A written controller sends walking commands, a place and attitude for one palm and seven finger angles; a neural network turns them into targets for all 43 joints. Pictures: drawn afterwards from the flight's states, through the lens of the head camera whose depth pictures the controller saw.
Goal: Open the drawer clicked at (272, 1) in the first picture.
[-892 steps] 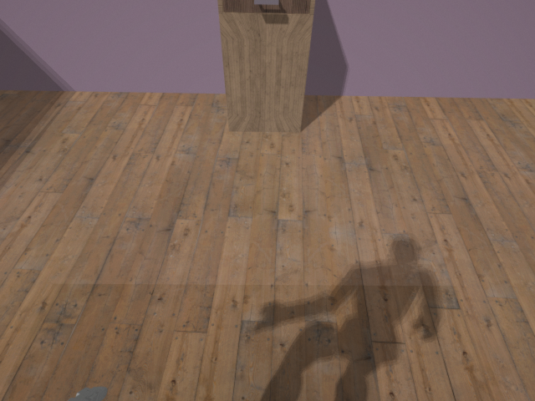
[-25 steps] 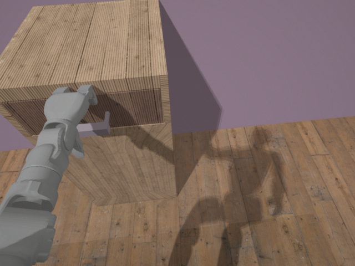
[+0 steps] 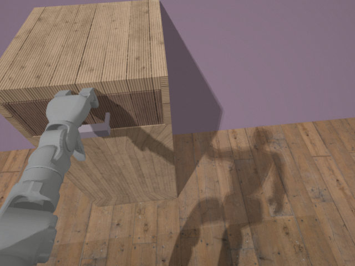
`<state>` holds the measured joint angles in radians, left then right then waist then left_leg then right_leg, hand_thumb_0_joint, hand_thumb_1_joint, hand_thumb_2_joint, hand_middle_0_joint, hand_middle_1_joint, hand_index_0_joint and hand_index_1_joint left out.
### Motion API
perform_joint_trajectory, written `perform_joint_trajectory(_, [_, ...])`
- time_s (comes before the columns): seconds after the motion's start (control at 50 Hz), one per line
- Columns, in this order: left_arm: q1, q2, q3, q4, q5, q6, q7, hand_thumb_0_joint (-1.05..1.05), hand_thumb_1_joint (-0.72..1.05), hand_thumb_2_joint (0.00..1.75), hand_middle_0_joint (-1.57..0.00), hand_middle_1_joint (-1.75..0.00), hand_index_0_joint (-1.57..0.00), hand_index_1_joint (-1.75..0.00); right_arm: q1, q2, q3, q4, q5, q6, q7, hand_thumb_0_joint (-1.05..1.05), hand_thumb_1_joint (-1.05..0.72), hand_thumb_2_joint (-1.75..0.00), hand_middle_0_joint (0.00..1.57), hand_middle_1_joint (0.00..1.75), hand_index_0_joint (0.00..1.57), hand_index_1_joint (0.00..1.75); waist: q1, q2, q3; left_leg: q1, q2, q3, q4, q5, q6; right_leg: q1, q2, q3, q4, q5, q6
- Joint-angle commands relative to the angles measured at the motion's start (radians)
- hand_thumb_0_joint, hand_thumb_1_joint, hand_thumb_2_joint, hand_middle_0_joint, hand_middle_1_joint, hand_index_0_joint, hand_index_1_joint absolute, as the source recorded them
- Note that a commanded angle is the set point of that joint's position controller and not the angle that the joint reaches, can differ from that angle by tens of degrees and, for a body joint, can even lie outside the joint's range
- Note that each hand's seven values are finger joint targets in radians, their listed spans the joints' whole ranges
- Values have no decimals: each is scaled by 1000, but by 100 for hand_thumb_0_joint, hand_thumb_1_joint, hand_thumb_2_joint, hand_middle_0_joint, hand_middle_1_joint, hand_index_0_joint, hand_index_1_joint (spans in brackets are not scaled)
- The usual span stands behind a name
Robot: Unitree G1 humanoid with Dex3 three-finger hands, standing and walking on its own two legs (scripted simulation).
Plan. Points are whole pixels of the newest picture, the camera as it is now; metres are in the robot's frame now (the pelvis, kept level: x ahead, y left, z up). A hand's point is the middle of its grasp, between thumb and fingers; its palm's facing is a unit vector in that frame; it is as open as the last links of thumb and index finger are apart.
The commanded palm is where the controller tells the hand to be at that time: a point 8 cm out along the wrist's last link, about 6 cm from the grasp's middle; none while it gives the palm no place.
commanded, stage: lower the fingers behind the handle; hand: left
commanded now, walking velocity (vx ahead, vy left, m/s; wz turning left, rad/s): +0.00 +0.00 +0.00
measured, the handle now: (89, 124) +0.48 +0.26 +0.01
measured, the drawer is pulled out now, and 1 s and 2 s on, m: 0.00 0.00 0.00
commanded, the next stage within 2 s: lift the fingers back up to retry in 1.46 s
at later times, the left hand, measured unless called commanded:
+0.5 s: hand (81, 135) +0.43 +0.26 +0.03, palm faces -0.11 -0.02 -0.99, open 13.8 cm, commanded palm +0.42 +0.26 +0.09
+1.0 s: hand (82, 134) +0.43 +0.26 +0.02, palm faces -0.05 +0.01 -1.00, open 13.9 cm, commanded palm +0.42 +0.26 +0.05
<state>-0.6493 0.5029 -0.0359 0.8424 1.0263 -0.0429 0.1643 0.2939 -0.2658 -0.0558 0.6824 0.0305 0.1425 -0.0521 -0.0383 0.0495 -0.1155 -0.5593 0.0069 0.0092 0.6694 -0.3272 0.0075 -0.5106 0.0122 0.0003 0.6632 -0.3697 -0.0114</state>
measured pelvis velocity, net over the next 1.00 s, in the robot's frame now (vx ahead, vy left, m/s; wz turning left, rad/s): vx -0.03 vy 0.01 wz -0.01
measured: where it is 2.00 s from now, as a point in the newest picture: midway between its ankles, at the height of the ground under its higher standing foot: outside the picture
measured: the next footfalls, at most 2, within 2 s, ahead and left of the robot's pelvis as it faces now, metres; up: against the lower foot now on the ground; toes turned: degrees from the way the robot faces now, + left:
none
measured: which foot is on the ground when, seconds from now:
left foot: down 0.00-1.00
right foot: down 0.00-1.00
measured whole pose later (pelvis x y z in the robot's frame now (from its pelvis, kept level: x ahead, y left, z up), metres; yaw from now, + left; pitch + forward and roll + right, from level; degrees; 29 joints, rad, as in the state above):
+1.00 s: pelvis -0.03 +0.01 -0.02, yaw +0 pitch +17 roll -1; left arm -0.76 0.52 -0.04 1.04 1.08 -0.03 0.30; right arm 0.34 -0.25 -0.04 0.68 0.03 0.13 -0.05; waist -0.08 0.04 -0.15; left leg -0.77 0.02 0.00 0.81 -0.35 0.01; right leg -0.71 0.02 -0.01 0.79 -0.38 -0.01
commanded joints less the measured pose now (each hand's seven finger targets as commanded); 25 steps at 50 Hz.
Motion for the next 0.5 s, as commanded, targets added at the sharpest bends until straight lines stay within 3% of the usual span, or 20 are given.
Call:
perform_joint_trajectory(0.0, [-436, 287, 97, -164, 8, -10, 47, 0, -50, 30, -30, -120, -30, -120, 57, -143, -45, -90, -3, -27, -14, 0, -90, -90, 20, 30, 20, 30, -22, -28, -309, 189, -36, 22, -27, 317, 45, 90, 30, -11, -69, 349, -18])
perform_joint_trajectory(0.04, [-446, 325, 135, -172, 11, -30, 60, 0, -50, 30, -30, -120, -30, -120, 68, -145, -50, -85, -9, -30, -17, 0, -90, -90, 20, 30, 20, 30, -22, -30, -343, 186, -34, 20, -13, 346, 47, 110, 30, -7, -58, 381, -20])
perform_joint_trajectory(0.06, [-447, 316, 125, -180, 17, -37, 66, 0, -50, 30, -30, -120, -30, -120, 71, -140, -51, -86, -7, -30, -17, 0, -90, -90, 20, 30, 20, 30, -20, 10, -366, 196, -37, 21, -6, 358, 44, 95, 32, -6, -48, 389, -20])
perform_joint_trajectory(0.1, [-425, 311, 134, -168, 17, -37, 84, 0, -50, 30, -30, -120, -30, -120, 79, -139, -56, -76, -10, -32, -14, 0, -90, -90, 20, 30, 20, 30, -21, 8, -374, 203, -33, 23, 8, 379, 43, 80, 36, -10, -39, 403, -19])
perform_joint_trajectory(0.14, [-399, 285, 122, -131, 14, -26, 91, 0, -50, 30, -30, -120, -30, -120, 85, -142, -56, -71, -11, -30, -9, 0, -90, -90, 20, 30, 20, 30, -28, -32, -355, 175, -32, 21, 12, 378, 42, 81, 36, -16, -37, 406, -20])
perform_joint_trajectory(0.16, [-414, 263, 98, -143, 14, -25, 96, 0, -50, 30, -30, -120, -30, -120, 84, -139, -57, -73, -7, -31, -7, 0, -90, -90, 20, 30, 20, 30, -30, -5, -357, 182, -32, 24, 12, 376, 42, 64, 36, -13, -36, 405, -18])
perform_joint_trajectory(0.18, [-375, 268, 114, -119, 10, -16, 100, 0, -50, 30, -30, -120, -30, -120, 88, -140, -60, -72, -10, -32, -4, 0, -90, -90, 20, 30, 20, 30, -20, -13, -354, 178, -33, 26, 12, 366, 42, 72, 38, -17, -38, 393, -20])
perform_joint_trajectory(0.24, [-398, 281, 114, -98, 20, 1, 103, 0, -50, 30, -30, -120, -30, -120, 86, -145, -56, -67, -10, -26, -3, 0, -90, -90, 20, 30, 20, 30, -28, -33, -339, 150, -32, 27, 14, 354, 44, 75, 35, -13, -39, 399, -20])
perform_joint_trajectory(0.28, [-365, 285, 116, -71, 25, 11, 103, 0, -50, 30, -30, -120, -30, -120, 86, -144, -56, -69, -10, -24, -5, 0, -90, -90, 20, 30, 20, 30, -21, -19, -340, 143, -33, 33, 12, 337, 43, 74, 35, -12, -37, 387, -18])
perform_joint_trajectory(0.3, [-371, 305, 127, -68, 30, 13, 103, 0, -50, 30, -30, -120, -30, -120, 89, -146, -52, -69, -8, -22, -6, 0, -90, -90, 20, 30, 20, 30, -19, -43, -339, 130, -32, 31, 10, 327, 44, 75, 36, -11, -37, 381, -16])
perform_joint_trajectory(0.34, [-362, 264, 94, -35, 25, 19, 94, 0, -50, 30, -30, -120, -30, -120, 86, -147, -49, -75, -7, -20, -5, 0, -90, -90, 20, 30, 20, 30, -30, -47, -293, 104, -33, 31, 3, 290, 44, 63, 33, -12, -48, 349, -18])
perform_joint_trajectory(0.38, [-355, 277, 101, -38, 26, 10, 91, 0, -50, 30, -30, -120, -30, -120, 85, -146, -49, -82, -6, -24, -9, 0, -90, -90, 20, 30, 20, 30, -26, -33, -299, 104, -33, 35, 5, 264, 46, 54, 34, -6, -49, 323, -16])
perform_joint_trajectory(0.4, [-391, 303, 114, -68, 25, -4, 92, 0, -50, 30, -30, -120, -30, -120, 87, -146, -47, -84, -5, -26, -13, 0, -90, -90, 20, 30, 20, 30, -31, -41, -315, 104, -32, 32, 9, 254, 49, 53, 33, -1, -49, 318, -13])
perform_joint_trajectory(0.44, [-436, 291, 105, -93, 20, -39, 92, 0, -50, 30, -30, -120, -30, -120, 99, -146, -51, -82, -9, -33, -19, 0, -90, -90, 20, 30, 20, 30, -50, -50, -324, 103, -31, 23, 20, 258, 51, 43, 33, -2, -42, 315, -14])
perform_joint_trajectory(0.48, [-433, 331, 141, -101, 32, -68, 110, 0, -50, 30, -30, -120, -30, -120, 107, -143, -56, -79, -11, -40, -24, 0, -90, -90, 20, 30, 20, 30, -41, -9, -353, 101, -34, 21, 37, 254, 50, 21, 37, 1, -24, 302, -14])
